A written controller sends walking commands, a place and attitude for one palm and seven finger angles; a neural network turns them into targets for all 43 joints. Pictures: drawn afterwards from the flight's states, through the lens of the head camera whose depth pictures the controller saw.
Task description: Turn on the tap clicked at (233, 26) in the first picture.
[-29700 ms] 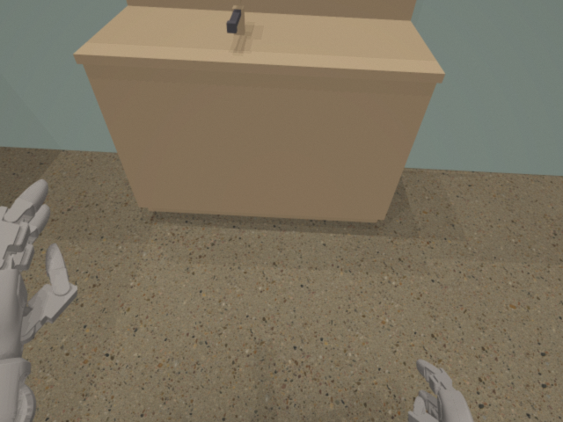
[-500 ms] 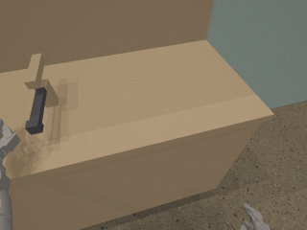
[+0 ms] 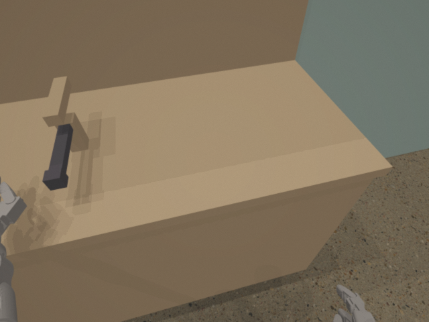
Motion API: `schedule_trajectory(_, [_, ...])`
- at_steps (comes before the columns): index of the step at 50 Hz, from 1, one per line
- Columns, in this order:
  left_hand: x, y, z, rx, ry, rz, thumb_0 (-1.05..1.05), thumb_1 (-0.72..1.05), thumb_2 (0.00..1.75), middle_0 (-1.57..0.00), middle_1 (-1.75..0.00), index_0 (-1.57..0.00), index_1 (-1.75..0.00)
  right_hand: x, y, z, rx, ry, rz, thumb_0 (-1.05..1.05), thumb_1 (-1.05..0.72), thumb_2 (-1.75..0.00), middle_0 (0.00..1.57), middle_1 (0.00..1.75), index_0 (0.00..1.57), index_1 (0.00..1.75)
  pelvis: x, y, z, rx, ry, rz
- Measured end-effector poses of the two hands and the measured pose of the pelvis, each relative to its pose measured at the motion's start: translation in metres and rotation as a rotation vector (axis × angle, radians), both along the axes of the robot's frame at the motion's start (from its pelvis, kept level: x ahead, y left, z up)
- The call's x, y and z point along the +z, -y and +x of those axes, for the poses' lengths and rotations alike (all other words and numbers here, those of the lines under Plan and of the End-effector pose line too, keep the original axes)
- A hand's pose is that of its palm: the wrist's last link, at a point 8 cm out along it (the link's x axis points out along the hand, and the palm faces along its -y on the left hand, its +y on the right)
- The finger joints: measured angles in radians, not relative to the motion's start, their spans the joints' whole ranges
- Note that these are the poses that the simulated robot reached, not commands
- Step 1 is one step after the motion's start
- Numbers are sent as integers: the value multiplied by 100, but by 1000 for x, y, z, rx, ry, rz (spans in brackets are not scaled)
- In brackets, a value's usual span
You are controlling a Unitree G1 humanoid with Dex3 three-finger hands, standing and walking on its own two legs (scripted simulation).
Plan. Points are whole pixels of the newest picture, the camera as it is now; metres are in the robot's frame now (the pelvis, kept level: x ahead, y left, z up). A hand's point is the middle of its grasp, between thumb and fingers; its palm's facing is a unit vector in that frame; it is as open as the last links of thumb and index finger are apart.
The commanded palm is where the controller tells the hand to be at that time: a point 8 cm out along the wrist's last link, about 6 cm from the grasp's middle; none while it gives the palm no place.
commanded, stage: reach beside the lever's end, fingers flat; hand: left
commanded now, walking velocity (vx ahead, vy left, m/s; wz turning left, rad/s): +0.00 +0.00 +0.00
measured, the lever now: (56, 179) +0.31 +0.32 +0.11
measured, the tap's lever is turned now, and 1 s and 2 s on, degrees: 0 0 16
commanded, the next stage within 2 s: push the lever round in 0.46 s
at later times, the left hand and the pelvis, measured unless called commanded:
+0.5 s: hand (27, 194) +0.29 +0.36 +0.10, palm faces +0.58 -0.80 -0.12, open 7.8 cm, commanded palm +0.23 +0.39 +0.10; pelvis +0.00 +0.00 +0.00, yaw -1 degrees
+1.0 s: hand (42, 189) +0.30 +0.34 +0.10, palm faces +0.55 -0.83 -0.09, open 7.8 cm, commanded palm +0.24 +0.37 +0.10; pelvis +0.00 +0.00 +0.00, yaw -1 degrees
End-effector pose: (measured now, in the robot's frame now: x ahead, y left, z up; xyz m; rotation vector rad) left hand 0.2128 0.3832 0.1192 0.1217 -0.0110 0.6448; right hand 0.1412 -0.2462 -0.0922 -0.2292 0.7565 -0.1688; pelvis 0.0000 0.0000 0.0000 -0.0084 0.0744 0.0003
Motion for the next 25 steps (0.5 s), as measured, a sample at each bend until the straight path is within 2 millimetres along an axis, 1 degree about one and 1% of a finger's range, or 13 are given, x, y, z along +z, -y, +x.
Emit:
schedule_trajectory(4, [-4, -1, 2, -17, -8, -33, 1, 89, 90, -15, -15, -15, -15, 0, -2, 7, 16, 10, -7, 2, -90, -90, 20, 30, 20, 30, -1, 1, -4, 14, 2, 0])
schedule_trajectory(9, [-13, 2, 19, -37, -53, -58, 1, 90, 90, -15, -15, -15, -15, 2, -2, 10, 21, 22, -15, 2, -90, -90, 20, 30, 20, 30, -1, 3, -9, 16, -7, 1])
schedule_trajectory(12, [-10, 6, 29, -47, -42, -42, 1, 90, 90, -15, -15, -15, -15, 3, -1, 7, 16, 23, -17, 2, -90, -90, 20, 30, 20, 30, -2, 4, -9, 10, -13, 1])
schedule_trajectory(16, [-7, 4, 39, -44, -26, -38, 1, 89, 90, -16, -15, -15, -15, 1, 4, -1, -11, 2, -13, 1, -90, -90, 20, 30, 20, 30, -2, 5, -6, -1, -22, 0])
schedule_trajectory(20, [-7, -1, 37, -38, -54, -32, 1, 89, 90, -16, -15, -15, -15, -1, 10, -13, -42, -27, -8, 1, -90, -90, 20, 30, 20, 30, -1, 5, -2, -10, -26, -1])
schedule_trajectory(25, [-14, -10, 25, -11, -77, -41, 1, 89, 90, -16, -15, -16, -15, -7, 16, -26, -58, -79, -16, 1, -90, -90, 20, 30, 20, 30, -2, 4, 0, -10, -31, -2])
